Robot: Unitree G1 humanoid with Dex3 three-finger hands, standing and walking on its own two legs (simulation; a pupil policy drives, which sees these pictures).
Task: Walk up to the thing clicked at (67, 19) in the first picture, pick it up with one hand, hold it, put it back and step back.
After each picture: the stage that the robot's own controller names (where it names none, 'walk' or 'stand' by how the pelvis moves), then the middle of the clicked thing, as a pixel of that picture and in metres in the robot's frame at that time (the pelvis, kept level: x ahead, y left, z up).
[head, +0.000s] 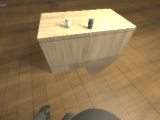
stand; (68, 23) +1.06 +0.33 +0.03
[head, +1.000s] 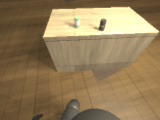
walk; (77, 22) +0.98 +0.24 +0.04
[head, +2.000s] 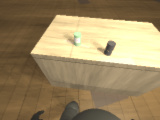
walk; (77, 39) +0.65 +0.19 +0.04
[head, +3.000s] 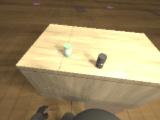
stand; (67, 50) +0.55 +0.22 +0.04
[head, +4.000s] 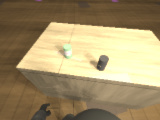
stand; (68, 51) +0.52 +0.21 +0.03
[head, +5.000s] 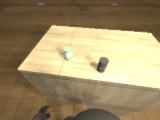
stand; (68, 53) +0.52 +0.21 +0.03
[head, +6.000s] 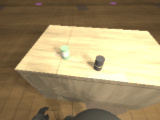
stand; (65, 53) +0.52 +0.24 +0.03
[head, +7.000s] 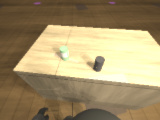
stand; (64, 53) +0.51 +0.24 +0.03
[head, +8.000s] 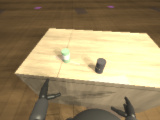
rise first; (66, 56) +0.50 +0.23 +0.03
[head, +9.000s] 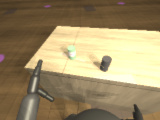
go down; (72, 52) +0.53 +0.22 +0.03
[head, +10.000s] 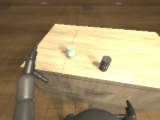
go down; (70, 52) +0.52 +0.21 +0.04
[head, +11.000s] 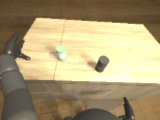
go down; (61, 53) +0.47 +0.20 +0.05
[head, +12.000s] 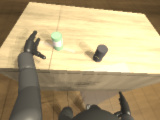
close in; (57, 41) +0.52 +0.21 +0.07
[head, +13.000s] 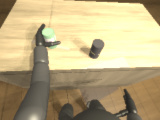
close; (50, 39) +0.52 +0.22 +0.09
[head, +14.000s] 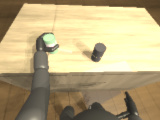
lift; (51, 44) +0.49 +0.23 +0.09
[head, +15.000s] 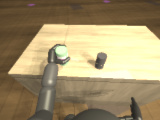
lift; (62, 56) +0.38 +0.18 +0.15
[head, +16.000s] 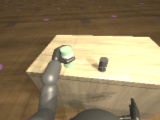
hold; (67, 57) +0.33 +0.16 +0.21
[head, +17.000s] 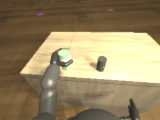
hold; (65, 60) +0.34 +0.17 +0.18
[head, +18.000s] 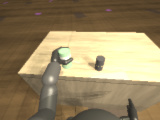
crouch; (65, 58) +0.36 +0.17 +0.17
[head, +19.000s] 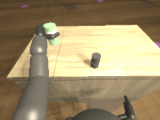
lower; (52, 34) +0.48 +0.22 +0.24
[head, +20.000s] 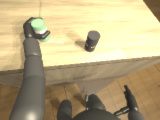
lower; (41, 31) +0.56 +0.22 +0.10
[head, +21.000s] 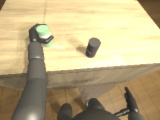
lower; (45, 36) +0.54 +0.22 +0.09
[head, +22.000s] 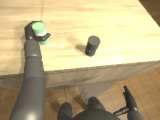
lower; (42, 34) +0.55 +0.23 +0.10
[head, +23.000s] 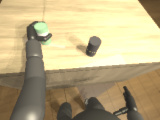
lower; (43, 34) +0.54 +0.23 +0.10
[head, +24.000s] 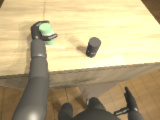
open; (48, 34) +0.55 +0.21 +0.09
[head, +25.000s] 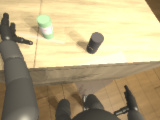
rise; (46, 28) +0.56 +0.20 +0.10
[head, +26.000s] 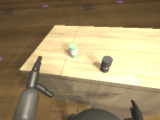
sink last; (73, 51) +0.53 +0.19 +0.06
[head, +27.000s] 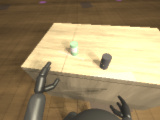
stand; (74, 48) +0.55 +0.19 +0.04
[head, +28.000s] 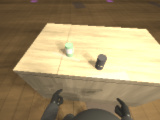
stand; (69, 50) +0.55 +0.20 +0.03
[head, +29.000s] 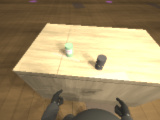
stand; (69, 50) +0.54 +0.20 +0.03
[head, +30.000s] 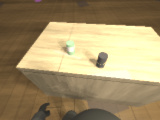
walk; (70, 48) +0.56 +0.19 +0.04
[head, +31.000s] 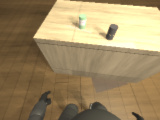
walk; (82, 22) +0.80 +0.13 +0.06
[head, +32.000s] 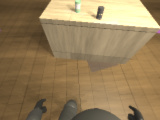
walk; (77, 6) +1.13 +0.25 +0.05
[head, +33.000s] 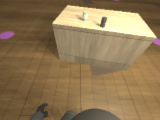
stand; (84, 16) +1.24 +0.16 +0.04
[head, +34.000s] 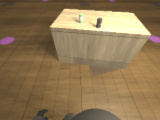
stand; (81, 18) +1.26 +0.19 +0.03
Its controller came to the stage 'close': yes
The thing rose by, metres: 0.22
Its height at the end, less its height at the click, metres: +0.00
